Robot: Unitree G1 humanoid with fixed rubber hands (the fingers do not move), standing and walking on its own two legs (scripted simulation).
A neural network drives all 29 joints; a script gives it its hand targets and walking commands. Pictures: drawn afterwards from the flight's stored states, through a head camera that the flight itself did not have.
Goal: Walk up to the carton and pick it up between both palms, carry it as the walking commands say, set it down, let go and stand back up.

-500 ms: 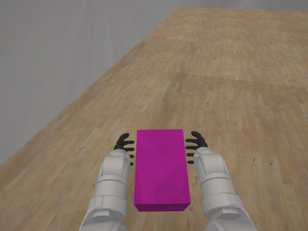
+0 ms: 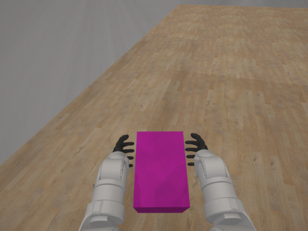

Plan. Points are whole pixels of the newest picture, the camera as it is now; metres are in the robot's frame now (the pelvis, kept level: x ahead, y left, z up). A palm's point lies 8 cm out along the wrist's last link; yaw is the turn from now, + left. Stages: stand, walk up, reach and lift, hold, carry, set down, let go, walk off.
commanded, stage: hold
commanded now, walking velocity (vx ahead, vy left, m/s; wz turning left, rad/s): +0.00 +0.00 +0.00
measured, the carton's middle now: (160, 173) +0.32 +0.00 -0.04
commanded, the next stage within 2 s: carry in 0.04 s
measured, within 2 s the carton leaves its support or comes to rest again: neither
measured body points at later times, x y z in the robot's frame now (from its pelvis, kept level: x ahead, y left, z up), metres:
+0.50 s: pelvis +0.10 -0.05 +0.00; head +0.12 -0.05 +0.45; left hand +0.44 +0.05 +0.08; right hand +0.43 -0.18 +0.08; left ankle +0.10 +0.06 -0.74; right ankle +0.04 -0.14 -0.73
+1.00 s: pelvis +0.43 -0.20 +0.00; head +0.45 -0.19 +0.45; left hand +0.74 -0.07 +0.08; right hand +0.75 -0.30 +0.08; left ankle +0.47 -0.08 -0.70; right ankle +0.34 -0.27 -0.74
